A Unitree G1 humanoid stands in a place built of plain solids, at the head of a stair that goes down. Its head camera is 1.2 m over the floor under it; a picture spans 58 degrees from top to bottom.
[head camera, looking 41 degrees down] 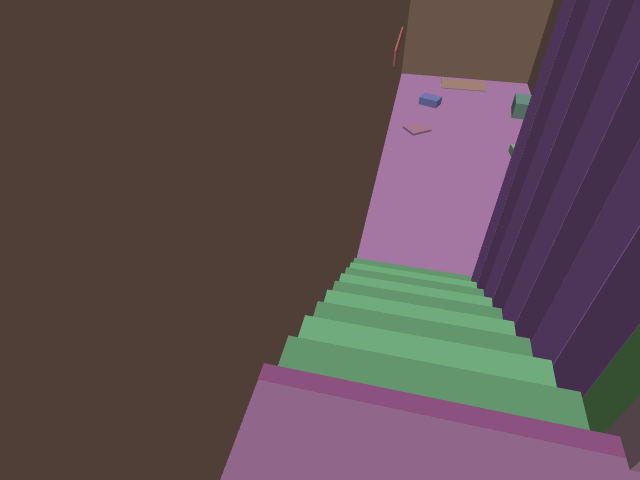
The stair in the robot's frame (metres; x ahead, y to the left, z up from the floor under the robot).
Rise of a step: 0.17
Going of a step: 0.24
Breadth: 1.05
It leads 13 degrees to the right of straight ahead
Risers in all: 10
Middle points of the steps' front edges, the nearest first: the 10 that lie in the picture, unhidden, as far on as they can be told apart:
0.67 -0.33 0.00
0.90 -0.39 -0.17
1.14 -0.44 -0.35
1.38 -0.50 -0.52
1.62 -0.55 -0.69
1.86 -0.61 -0.87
2.10 -0.66 -1.04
2.33 -0.72 -1.21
2.57 -0.78 -1.39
2.81 -0.83 -1.56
